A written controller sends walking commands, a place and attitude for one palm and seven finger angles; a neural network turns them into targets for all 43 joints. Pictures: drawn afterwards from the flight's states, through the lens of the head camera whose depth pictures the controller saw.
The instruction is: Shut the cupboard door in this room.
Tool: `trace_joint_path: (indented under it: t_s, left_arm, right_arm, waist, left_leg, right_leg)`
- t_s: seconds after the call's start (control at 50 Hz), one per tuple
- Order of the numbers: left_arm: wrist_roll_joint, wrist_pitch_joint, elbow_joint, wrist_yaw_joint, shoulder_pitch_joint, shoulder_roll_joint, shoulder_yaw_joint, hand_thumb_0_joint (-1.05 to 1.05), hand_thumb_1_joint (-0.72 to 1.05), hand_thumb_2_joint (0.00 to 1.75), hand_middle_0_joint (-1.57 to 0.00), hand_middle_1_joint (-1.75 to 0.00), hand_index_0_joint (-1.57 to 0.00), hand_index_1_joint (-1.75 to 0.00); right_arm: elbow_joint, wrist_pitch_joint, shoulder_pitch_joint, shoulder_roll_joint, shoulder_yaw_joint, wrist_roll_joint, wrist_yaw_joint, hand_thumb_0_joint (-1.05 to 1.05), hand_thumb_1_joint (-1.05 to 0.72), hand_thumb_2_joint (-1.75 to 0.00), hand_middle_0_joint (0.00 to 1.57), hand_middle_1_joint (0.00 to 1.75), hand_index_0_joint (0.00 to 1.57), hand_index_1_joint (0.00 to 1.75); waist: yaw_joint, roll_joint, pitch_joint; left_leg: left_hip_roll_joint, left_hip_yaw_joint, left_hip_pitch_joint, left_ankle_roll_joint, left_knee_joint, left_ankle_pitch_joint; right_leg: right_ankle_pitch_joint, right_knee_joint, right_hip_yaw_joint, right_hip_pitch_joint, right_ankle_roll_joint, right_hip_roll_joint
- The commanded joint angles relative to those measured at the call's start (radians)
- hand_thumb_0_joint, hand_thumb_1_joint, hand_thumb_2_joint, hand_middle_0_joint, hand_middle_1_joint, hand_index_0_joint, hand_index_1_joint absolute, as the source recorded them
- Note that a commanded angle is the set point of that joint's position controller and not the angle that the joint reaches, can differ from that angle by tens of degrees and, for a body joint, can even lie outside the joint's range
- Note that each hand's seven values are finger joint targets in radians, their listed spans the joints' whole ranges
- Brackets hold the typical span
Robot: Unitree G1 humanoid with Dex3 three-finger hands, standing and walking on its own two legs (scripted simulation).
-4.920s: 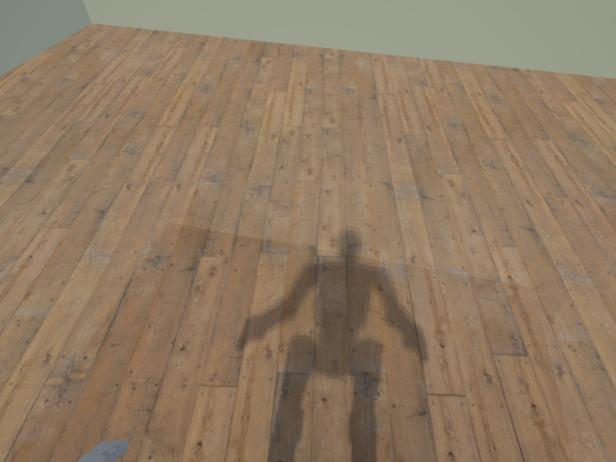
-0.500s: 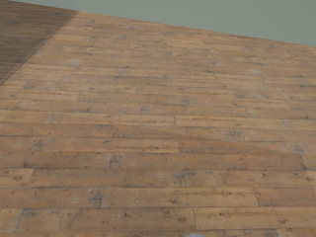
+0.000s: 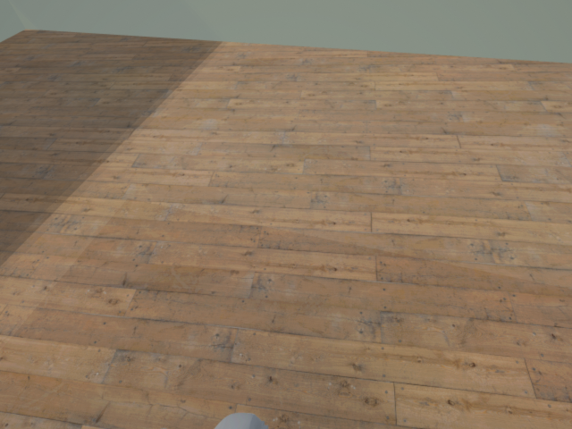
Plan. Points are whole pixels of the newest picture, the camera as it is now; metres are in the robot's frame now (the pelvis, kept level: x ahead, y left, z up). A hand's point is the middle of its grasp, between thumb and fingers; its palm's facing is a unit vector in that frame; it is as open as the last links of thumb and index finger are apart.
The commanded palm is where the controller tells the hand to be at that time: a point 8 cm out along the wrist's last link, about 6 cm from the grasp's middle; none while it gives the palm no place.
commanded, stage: turn or walk to find it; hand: left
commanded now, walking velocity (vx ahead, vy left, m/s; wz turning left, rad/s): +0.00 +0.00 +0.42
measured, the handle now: out of the picture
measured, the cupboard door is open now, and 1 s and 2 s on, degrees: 83 83 83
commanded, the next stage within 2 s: none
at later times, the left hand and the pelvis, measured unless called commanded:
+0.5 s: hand out of the picture -0.04 +0.27 -0.18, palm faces +0.27 -0.93 -0.24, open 7.4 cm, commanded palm none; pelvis -0.02 +0.06 +0.00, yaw +12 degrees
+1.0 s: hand out of the picture -0.04 +0.19 -0.14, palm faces +0.41 -0.87 -0.28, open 7.4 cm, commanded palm none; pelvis -0.04 -0.02 +0.00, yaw +25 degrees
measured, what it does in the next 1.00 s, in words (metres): steps on the spot, turning left: left foot, then right foot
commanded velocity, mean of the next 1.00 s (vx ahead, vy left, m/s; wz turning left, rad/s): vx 0.00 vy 0.00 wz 0.42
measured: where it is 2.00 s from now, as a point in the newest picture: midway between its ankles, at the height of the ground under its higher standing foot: outside the picture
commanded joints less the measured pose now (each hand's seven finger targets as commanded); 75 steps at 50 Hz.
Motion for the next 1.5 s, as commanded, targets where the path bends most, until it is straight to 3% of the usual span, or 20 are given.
trace_joint_path:
  t_s: [0.0, 0.16, 0.24, 0.26, 0.28, 0.3, 0.46, 0.62, 0.74, 0.76, 0.8, 0.82, 0.88, 0.94, 1.22, 1.3, 1.32, 1.34, 1.36, 1.48]
  left_arm:
    - [-0.002, -0.034, -0.065, 0.018, 0.011, 0.185, 0.045, 0.00, 0.90, 0.90, -0.20, -0.30, -0.20, -0.30]
    - [0.014, -0.026, -0.012, 0.015, 0.098, 0.242, 0.065, 0.00, 0.90, 0.90, -0.20, -0.30, -0.20, -0.30]
    - [0.004, -0.016, -0.002, 0.010, 0.072, 0.257, 0.071, 0.00, 0.90, 0.90, -0.20, -0.30, -0.20, -0.30]
    - [-0.004, -0.010, -0.005, 0.009, 0.067, 0.236, 0.066, 0.00, 0.90, 0.90, -0.20, -0.30, -0.20, -0.30]
    - [-0.012, -0.002, -0.033, 0.005, 0.091, 0.174, 0.058, 0.00, 0.90, 0.90, -0.20, -0.30, -0.20, -0.30]
    - [-0.004, 0.007, -0.061, 0.006, 0.038, 0.140, 0.037, 0.00, 0.90, 0.90, -0.20, -0.30, -0.20, -0.30]
    - [-0.002, 0.013, -0.003, -0.008, 0.030, 0.170, 0.050, 0.00, 0.90, 0.90, -0.20, -0.30, -0.20, -0.30]
    - [-0.006, 0.017, -0.054, 0.001, -0.053, 0.149, 0.044, 0.00, 0.90, 0.90, -0.20, -0.30, -0.20, -0.30]
    - [-0.014, -0.003, -0.045, 0.006, 0.038, 0.144, 0.044, 0.00, 0.90, 0.90, -0.20, -0.30, -0.20, -0.30]
    - [-0.011, -0.013, -0.039, 0.009, 0.081, 0.168, 0.049, 0.00, 0.90, 0.90, -0.20, -0.30, -0.20, -0.30]
    - [0.010, -0.026, -0.048, 0.018, 0.102, 0.312, 0.075, 0.00, 0.90, 0.90, -0.20, -0.30, -0.20, -0.30]
    - [0.000, -0.019, -0.065, 0.020, 0.079, 0.298, 0.067, 0.00, 0.90, 0.90, -0.20, -0.30, -0.20, -0.30]
    - [-0.006, -0.022, -0.097, 0.017, -0.083, 0.202, 0.048, 0.00, 0.90, 0.90, -0.20, -0.30, -0.20, -0.30]
    - [-0.007, -0.034, -0.082, 0.014, -0.042, 0.177, 0.039, 0.00, 0.90, 0.90, -0.20, -0.30, -0.20, -0.30]
    - [0.014, -0.024, 0.009, 0.014, 0.120, 0.245, 0.064, 0.00, 0.90, 0.90, -0.20, -0.30, -0.20, -0.30]
    - [0.003, -0.013, 0.019, 0.009, 0.079, 0.246, 0.066, 0.00, 0.90, 0.90, -0.20, -0.30, -0.20, -0.30]
    - [-0.005, -0.006, 0.011, 0.007, 0.073, 0.220, 0.061, 0.00, 0.90, 0.90, -0.20, -0.30, -0.20, -0.30]
    - [-0.012, -0.001, -0.023, 0.001, 0.069, 0.159, 0.049, 0.00, 0.90, 0.90, -0.20, -0.30, -0.20, -0.30]
    - [-0.001, 0.011, -0.052, 0.003, -0.009, 0.151, 0.034, 0.00, 0.90, 0.90, -0.20, -0.30, -0.20, -0.30]
    - [0.002, 0.018, 0.010, -0.011, 0.036, 0.171, 0.050, 0.00, 0.90, 0.90, -0.20, -0.30, -0.20, -0.30]
  right_arm:
    - [-0.057, -0.018, -0.018, -0.054, -0.012, 0.002, 0.000, 0.00, -0.90, -0.90, 0.20, 0.30, 0.20, 0.30]
    - [-0.086, -0.036, -0.132, -0.025, 0.015, 0.016, -0.003, 0.00, -0.90, -0.90, 0.20, 0.30, 0.20, 0.30]
    - [-0.068, -0.054, -0.050, -0.038, 0.019, 0.018, -0.009, 0.00, -0.90, -0.90, 0.20, 0.30, 0.20, 0.30]
    - [-0.060, -0.064, -0.009, -0.072, 0.012, 0.017, -0.007, 0.00, -0.90, -0.90, 0.20, 0.30, 0.20, 0.30]
    - [-0.067, -0.074, 0.014, -0.170, -0.009, 0.008, -0.012, 0.00, -0.90, -0.90, 0.20, 0.30, 0.20, 0.30]
    - [-0.057, -0.066, 0.052, -0.230, -0.021, 0.012, -0.019, 0.00, -0.90, -0.90, 0.20, 0.30, 0.20, 0.30]
    - [-0.087, -0.082, -0.061, -0.137, 0.010, 0.015, -0.040, 0.00, -0.90, -0.90, 0.20, 0.30, 0.20, 0.30]
    - [-0.092, -0.069, -0.031, -0.141, -0.005, 0.003, -0.033, 0.00, -0.90, -0.90, 0.20, 0.30, 0.20, 0.30]
    - [-0.106, -0.060, -0.066, -0.138, -0.011, 0.004, -0.027, 0.00, -0.90, -0.90, 0.20, 0.30, 0.20, 0.30]
    - [-0.110, -0.061, -0.076, -0.121, -0.011, 0.011, -0.024, 0.00, -0.90, -0.90, 0.20, 0.30, 0.20, 0.30]
    - [-0.145, -0.060, -0.064, -0.028, 0.002, 0.015, -0.019, 0.00, -0.90, -0.90, 0.20, 0.30, 0.20, 0.30]
    - [-0.139, -0.048, -0.076, -0.081, -0.013, 0.007, -0.018, 0.00, -0.90, -0.90, 0.20, 0.30, 0.20, 0.30]
    - [-0.064, -0.019, -0.006, -0.071, -0.019, -0.001, -0.003, 0.00, -0.90, -0.90, 0.20, 0.30, 0.20, 0.30]
    - [-0.039, -0.015, 0.032, -0.054, -0.014, 0.001, 0.001, 0.00, -0.90, -0.90, 0.20, 0.30, 0.20, 0.30]
    - [-0.074, -0.037, -0.118, -0.022, 0.021, 0.018, -0.006, 0.00, -0.90, -0.90, 0.20, 0.30, 0.20, 0.30]
    - [-0.057, -0.054, -0.032, -0.037, 0.021, 0.019, -0.010, 0.00, -0.90, -0.90, 0.20, 0.30, 0.20, 0.30]
    - [-0.048, -0.063, 0.006, -0.082, 0.011, 0.017, -0.010, 0.00, -0.90, -0.90, 0.20, 0.30, 0.20, 0.30]
    - [-0.059, -0.069, 0.025, -0.177, -0.010, 0.007, -0.014, 0.00, -0.90, -0.90, 0.20, 0.30, 0.20, 0.30]
    - [-0.054, -0.059, 0.048, -0.221, -0.015, 0.008, -0.020, 0.00, -0.90, -0.90, 0.20, 0.30, 0.20, 0.30]
    - [-0.090, -0.076, -0.112, -0.137, 0.014, 0.011, -0.039, 0.00, -0.90, -0.90, 0.20, 0.30, 0.20, 0.30]
  waist:
    - [0.034, -0.211, 0.023]
    - [0.091, -0.243, -0.026]
    - [0.045, -0.234, -0.090]
    - [0.017, -0.126, -0.119]
    - [0.007, 0.156, -0.136]
    - [-0.016, 0.255, -0.117]
    - [0.029, 0.073, -0.068]
    - [0.001, 0.095, -0.035]
    - [0.050, 0.082, -0.081]
    - [0.074, 0.024, -0.102]
    - [0.088, -0.379, -0.092]
    - [0.086, -0.265, -0.079]
    - [0.003, -0.206, 0.050]
    - [0.006, -0.212, 0.033]
    - [0.099, -0.250, -0.055]
    - [0.033, -0.202, -0.086]
    - [0.007, -0.076, -0.110]
    - [-0.005, 0.207, -0.091]
    - [-0.028, 0.206, -0.051]
    - [0.042, 0.075, -0.014]
  left_leg:
    - [0.047, 0.011, -0.066, -0.028, 0.054, 0.024]
    - [0.058, 0.099, 0.066, -0.019, -0.333, -0.127]
    - [0.035, 0.144, 0.275, 0.004, -0.630, 0.076]
    - [0.073, 0.096, 0.401, 0.019, -0.753, 0.212]
    - [0.301, -0.199, 0.535, 0.107, -0.801, 0.470]
    - [0.430, -0.308, 0.509, 0.208, -0.803, 0.739]
    - [0.240, -0.100, 0.440, 0.177, -0.799, 0.643]
    - [0.256, -0.228, 0.378, 0.223, -0.814, 0.461]
    - [0.196, -0.272, 0.238, 0.185, -0.731, 0.421]
    - [0.156, -0.244, 0.169, 0.144, -0.667, 0.342]
    - [-0.061, -0.005, -0.103, 0.019, -0.283, -0.217]
    - [-0.017, -0.049, -0.053, 0.026, -0.111, -0.225]
    - [0.025, -0.036, -0.036, 0.013, 0.081, -0.035]
    - [0.030, -0.006, -0.052, -0.014, 0.114, 0.046]
    - [0.059, 0.111, 0.102, -0.010, -0.359, -0.130]
    - [0.049, 0.140, 0.328, 0.016, -0.659, 0.091]
    - [0.113, 0.055, 0.442, 0.041, -0.757, 0.180]
    - [0.345, -0.267, 0.513, 0.142, -0.821, 0.394]
    - [0.427, -0.300, 0.421, 0.211, -0.855, 0.483]
    - [0.246, -0.134, 0.365, 0.185, -0.839, 0.451]
  right_leg:
    - [0.137, -0.208, 0.136, 0.018, -0.067, -0.245]
    - [0.410, -0.102, 0.108, 0.109, -0.117, -0.309]
    - [0.440, 0.037, 0.021, 0.061, -0.043, -0.280]
    - [0.340, 0.152, -0.020, -0.020, 0.005, -0.247]
    - [-0.041, 0.342, -0.069, -0.263, 0.079, -0.126]
    - [-0.388, 0.496, -0.007, -0.358, 0.106, -0.065]
    - [-0.101, 0.642, 0.093, -0.353, 0.121, -0.062]
    - [-0.172, 0.429, 0.100, -0.286, 0.122, -0.034]
    - [-0.024, 0.061, 0.078, -0.019, 0.093, 0.018]
    - [0.076, -0.084, 0.099, 0.099, 0.089, -0.010]
    - [0.162, -0.218, 0.486, 0.196, -0.073, -0.414]
    - [0.118, -0.227, 0.440, 0.050, -0.127, -0.435]
    - [-0.052, -0.265, 0.250, -0.113, -0.053, -0.273]
    - [0.050, -0.239, 0.135, -0.050, -0.039, -0.228]
    - [0.359, -0.121, 0.095, 0.106, -0.121, -0.329]
    - [0.298, 0.014, 0.000, -0.008, -0.034, -0.297]
    - [0.173, 0.137, -0.045, -0.109, 0.017, -0.246]
    - [-0.180, 0.337, -0.092, -0.348, 0.095, -0.112]
    - [-0.345, 0.487, -0.008, -0.360, 0.098, -0.077]
    - [-0.108, 0.635, 0.090, -0.356, 0.113, -0.064]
